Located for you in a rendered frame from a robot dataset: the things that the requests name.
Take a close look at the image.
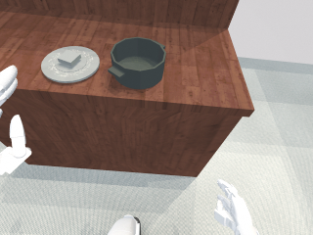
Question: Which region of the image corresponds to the robot left thigh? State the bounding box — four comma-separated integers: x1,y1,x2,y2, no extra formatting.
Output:
108,217,140,235

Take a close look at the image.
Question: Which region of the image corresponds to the robot right hand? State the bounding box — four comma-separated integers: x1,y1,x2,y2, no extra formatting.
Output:
214,179,253,232

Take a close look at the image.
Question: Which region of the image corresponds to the pot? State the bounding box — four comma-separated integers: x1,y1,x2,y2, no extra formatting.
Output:
108,36,166,90

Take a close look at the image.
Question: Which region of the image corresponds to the knob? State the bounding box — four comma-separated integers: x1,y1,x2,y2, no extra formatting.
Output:
57,50,81,67

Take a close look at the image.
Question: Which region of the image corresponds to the right robot forearm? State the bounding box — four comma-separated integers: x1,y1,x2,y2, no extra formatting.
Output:
235,224,259,235

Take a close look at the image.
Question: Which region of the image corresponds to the robot left shin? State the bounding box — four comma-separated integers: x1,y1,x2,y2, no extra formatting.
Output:
123,214,136,221

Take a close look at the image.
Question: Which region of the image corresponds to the table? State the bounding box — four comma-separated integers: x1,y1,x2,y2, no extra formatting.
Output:
0,0,255,177

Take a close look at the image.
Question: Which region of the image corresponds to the robot left hand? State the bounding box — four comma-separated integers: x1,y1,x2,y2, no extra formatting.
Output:
0,65,31,175

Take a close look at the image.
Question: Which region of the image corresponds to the lid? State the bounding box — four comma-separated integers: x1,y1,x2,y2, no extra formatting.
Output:
41,46,100,83

